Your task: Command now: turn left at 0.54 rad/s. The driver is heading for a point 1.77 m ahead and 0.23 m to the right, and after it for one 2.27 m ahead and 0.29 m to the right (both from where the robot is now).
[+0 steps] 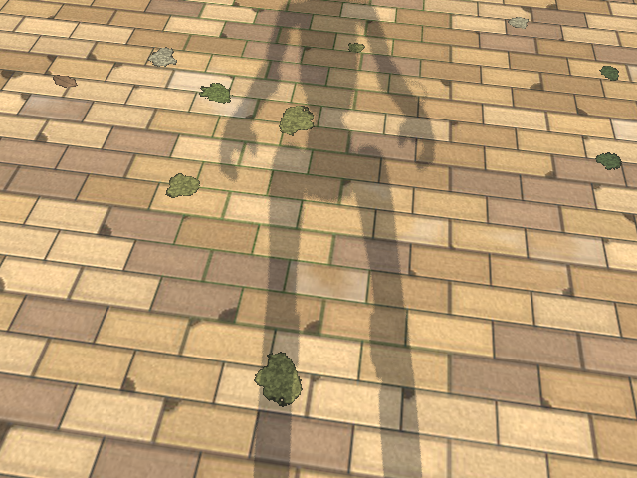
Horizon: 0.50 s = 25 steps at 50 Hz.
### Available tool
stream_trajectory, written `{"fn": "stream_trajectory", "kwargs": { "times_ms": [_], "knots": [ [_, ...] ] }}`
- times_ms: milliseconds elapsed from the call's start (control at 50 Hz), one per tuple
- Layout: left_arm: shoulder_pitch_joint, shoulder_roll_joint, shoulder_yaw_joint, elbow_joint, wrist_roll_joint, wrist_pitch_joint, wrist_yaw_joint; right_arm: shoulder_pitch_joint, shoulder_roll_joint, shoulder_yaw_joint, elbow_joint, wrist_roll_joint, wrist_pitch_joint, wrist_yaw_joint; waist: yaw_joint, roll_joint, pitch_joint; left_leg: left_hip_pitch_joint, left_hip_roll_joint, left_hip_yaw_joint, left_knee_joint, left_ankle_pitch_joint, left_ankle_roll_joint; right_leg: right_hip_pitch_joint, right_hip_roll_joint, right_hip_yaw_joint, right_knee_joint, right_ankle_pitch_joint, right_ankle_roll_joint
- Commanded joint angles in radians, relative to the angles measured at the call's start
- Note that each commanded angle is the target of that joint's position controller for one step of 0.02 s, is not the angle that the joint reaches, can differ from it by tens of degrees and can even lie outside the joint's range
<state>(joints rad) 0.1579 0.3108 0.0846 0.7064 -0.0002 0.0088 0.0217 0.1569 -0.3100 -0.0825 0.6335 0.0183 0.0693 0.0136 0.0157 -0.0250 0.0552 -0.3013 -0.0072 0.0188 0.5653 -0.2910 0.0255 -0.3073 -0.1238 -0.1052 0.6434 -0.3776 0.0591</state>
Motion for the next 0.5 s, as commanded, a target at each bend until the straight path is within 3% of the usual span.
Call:
{"fn": "stream_trajectory", "kwargs": {
  "times_ms": [20, 40, 60, 80, 100, 140, 220, 300, 360, 380, 400, 420, 440, 460, 500],
  "knots": [
    [-0.067, 0.088, 0.017, -0.106, 0.028, -0.019, 0.005, 0.134, -0.245, -0.064, -0.071, -0.049, -0.036, -0.009, -0.099, 0.267, -0.223, 0.306, 0.404, -0.53, -0.197, 0.703, 0.339, -0.363, 0.101, 0.129, 0.504, -0.332, 0.023],
    [-0.082, 0.121, 0.027, -0.098, 0.0, -0.013, 0.011, 0.095, -0.211, -0.049, -0.063, -0.052, -0.054, -0.006, -0.076, 0.187, -0.176, 0.261, 0.349, -0.431, -0.211, 0.607, 0.303, -0.363, 0.078, 0.154, 0.555, -0.256, 0.009],
    [-0.062, 0.121, 0.031, -0.079, -0.004, -0.006, 0.017, 0.036, -0.175, -0.04, -0.059, -0.034, -0.062, -0.011, -0.045, 0.153, -0.146, 0.232, 0.289, -0.363, -0.211, 0.518, 0.245, -0.362, 0.066, 0.161, 0.535, -0.171, 0.001],
    [-0.044, 0.122, 0.034, -0.059, 0.002, 0.001, 0.024, -0.003, -0.139, -0.026, -0.06, -0.017, -0.062, -0.017, -0.031, 0.139, -0.137, 0.217, 0.256, -0.322, -0.209, 0.484, 0.207, -0.35, 0.057, 0.165, 0.512, -0.114, 0.006],
    [-0.022, 0.12, 0.035, -0.051, 0.008, 0.005, 0.026, -0.027, -0.131, -0.018, -0.06, -0.013, -0.06, -0.023, -0.014, 0.153, -0.135, 0.175, 0.234, -0.291, -0.213, 0.511, 0.2, -0.302, 0.066, 0.158, 0.518, -0.059, 0.016],
    [0.008, 0.103, 0.031, -0.039, 0.002, 0.005, 0.02, -0.031, -0.109, -0.005, -0.054, -0.025, -0.06, -0.031, -0.002, 0.16, -0.154, 0.16, 0.212, -0.257, -0.221, 0.52, 0.203, -0.245, 0.081, 0.149, 0.504, 0.004, 0.026],
    [-0.022, 0.06, 0.008, -0.04, 0.001, 0.006, 0.013, -0.027, -0.102, 0.001, -0.032, -0.027, -0.061, -0.037, -0.023, 0.159, -0.137, 0.172, 0.2, -0.255, -0.225, 0.401, 0.197, -0.176, 0.066, 0.153, 0.254, 0.035, 0.029],
    [-0.03, 0.072, 0.005, -0.038, -0.004, 0.002, 0.005, -0.024, -0.114, 0.003, -0.006, -0.032, -0.057, -0.025, -0.045, 0.169, -0.098, 0.111, 0.206, -0.3, -0.23, 0.282, 0.213, -0.056, 0.077, 0.135, 0.076, -0.004, 0.018],
    [0.017, 0.05, -0.002, -0.014, -0.001, -0.009, -0.001, -0.051, -0.081, 0.02, 0.016, -0.019, -0.058, -0.018, -0.003, 0.139, -0.085, 0.072, 0.176, -0.307, -0.198, 0.243, 0.176, 0.081, 0.092, 0.118, -0.179, 0.148, -0.005],
    [0.029, 0.054, -0.006, -0.008, 0.013, -0.016, -0.004, -0.026, -0.06, 0.028, 0.032, -0.019, -0.063, -0.017, 0.005, 0.105, -0.093, 0.044, 0.152, -0.298, -0.191, 0.217, 0.133, 0.166, 0.074, 0.145, -0.272, 0.294, -0.021],
    [0.043, 0.096, -0.002, -0.012, 0.023, -0.02, -0.001, 0.005, -0.041, 0.035, 0.041, -0.036, -0.073, -0.016, -0.014, 0.039, -0.123, 0.009, 0.108, -0.263, -0.153, 0.151, 0.08, 0.251, -0.006, 0.222, -0.26, 0.483, -0.045],
    [0.013, 0.159, 0.013, -0.003, 0.015, -0.02, 0.0, 0.06, -0.049, 0.028, 0.048, -0.041, -0.083, -0.008, -0.081, -0.086, -0.124, 0.002, 0.031, -0.183, -0.151, 0.077, 0.042, 0.231, -0.028, 0.227, -0.196, 0.482, -0.093],
    [-0.006, 0.099, 0.003, -0.005, 0.01, -0.022, -0.008, 0.021, -0.054, 0.03, 0.059, -0.045, -0.082, -0.01, -0.047, -0.091, -0.129, 0.074, 0.008, -0.145, -0.143, 0.054, 0.008, 0.144, -0.007, 0.223, -0.218, 0.313, -0.114],
    [-0.015, 0.067, -0.008, -0.005, 0.015, -0.026, -0.014, -0.022, -0.07, 0.024, 0.058, -0.04, -0.077, -0.013, -0.028, -0.071, -0.1, 0.086, 0.008, -0.142, -0.128, 0.057, 0.002, 0.106, 0.013, 0.213, -0.233, 0.235, -0.1],
    [-0.021, 0.062, -0.014, 0.0, 0.018, -0.038, -0.015, -0.037, -0.058, 0.024, 0.061, -0.034, -0.059, -0.022, -0.022, -0.067, -0.076, 0.084, 0.016, -0.153, -0.119, 0.104, 0.015, 0.083, 0.032, 0.194, -0.235, 0.221, -0.074]
  ]
}}
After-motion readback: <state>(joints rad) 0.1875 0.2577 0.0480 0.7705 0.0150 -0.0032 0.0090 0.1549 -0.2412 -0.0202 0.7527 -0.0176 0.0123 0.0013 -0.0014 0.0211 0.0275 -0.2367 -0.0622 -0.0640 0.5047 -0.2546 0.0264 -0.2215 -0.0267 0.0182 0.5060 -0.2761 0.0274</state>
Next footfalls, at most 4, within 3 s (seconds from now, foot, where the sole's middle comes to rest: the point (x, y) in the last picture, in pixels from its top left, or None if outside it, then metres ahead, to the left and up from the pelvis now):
0.38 right None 0.06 -0.13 -0.77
2.66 right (361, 465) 0.47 -0.07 -0.77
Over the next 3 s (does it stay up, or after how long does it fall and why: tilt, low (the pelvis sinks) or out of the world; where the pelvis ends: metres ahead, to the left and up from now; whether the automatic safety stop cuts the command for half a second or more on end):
stays up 0.48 0.00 0.02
